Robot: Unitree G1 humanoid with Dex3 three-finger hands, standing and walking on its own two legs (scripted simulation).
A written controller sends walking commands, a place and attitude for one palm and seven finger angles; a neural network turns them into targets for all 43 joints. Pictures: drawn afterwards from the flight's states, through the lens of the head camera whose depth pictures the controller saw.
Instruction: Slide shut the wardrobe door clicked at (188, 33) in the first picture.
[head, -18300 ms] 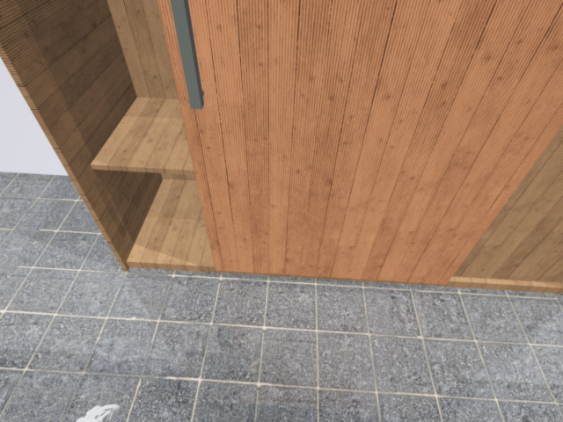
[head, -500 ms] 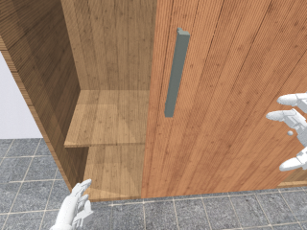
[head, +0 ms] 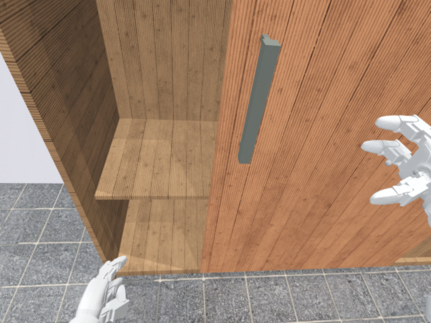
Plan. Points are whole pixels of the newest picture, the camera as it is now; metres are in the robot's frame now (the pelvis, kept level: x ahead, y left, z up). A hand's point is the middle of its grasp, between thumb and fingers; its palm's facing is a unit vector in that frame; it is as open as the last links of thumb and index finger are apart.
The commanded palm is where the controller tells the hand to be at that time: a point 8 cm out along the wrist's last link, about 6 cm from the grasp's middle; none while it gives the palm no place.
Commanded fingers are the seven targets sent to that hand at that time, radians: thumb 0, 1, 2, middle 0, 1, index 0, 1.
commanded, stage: move the hooked fingers beside the handle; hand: right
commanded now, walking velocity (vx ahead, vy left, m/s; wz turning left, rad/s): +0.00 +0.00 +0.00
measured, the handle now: (253, 106) +0.49 -0.04 +0.19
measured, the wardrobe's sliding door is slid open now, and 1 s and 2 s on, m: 0.38 0.38 0.38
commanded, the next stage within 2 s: none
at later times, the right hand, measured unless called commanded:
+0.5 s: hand (334, 144) +0.36 -0.16 +0.21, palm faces -0.07 +1.00 -0.05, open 13.9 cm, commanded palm +0.34 -0.21 +0.20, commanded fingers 0.00 0.50 -0.30 0.30 1.20 0.30 1.20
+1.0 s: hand (304, 124) +0.41 -0.13 +0.21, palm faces -0.07 +1.00 -0.03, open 14.0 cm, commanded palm +0.40 -0.17 +0.20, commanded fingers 0.00 0.50 -0.30 0.30 1.20 0.30 1.20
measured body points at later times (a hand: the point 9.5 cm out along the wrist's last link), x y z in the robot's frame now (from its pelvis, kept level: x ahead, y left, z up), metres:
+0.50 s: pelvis +0.00 +0.01 +0.00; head -0.02 +0.04 +0.45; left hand +0.19 +0.23 -0.09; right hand +0.35 -0.22 +0.22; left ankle +0.01 +0.10 -0.74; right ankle -0.03 -0.10 -0.74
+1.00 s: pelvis -0.01 +0.01 +0.00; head -0.01 +0.04 +0.45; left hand +0.14 +0.26 -0.10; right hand +0.41 -0.18 +0.21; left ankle +0.01 +0.10 -0.74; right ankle -0.03 -0.10 -0.74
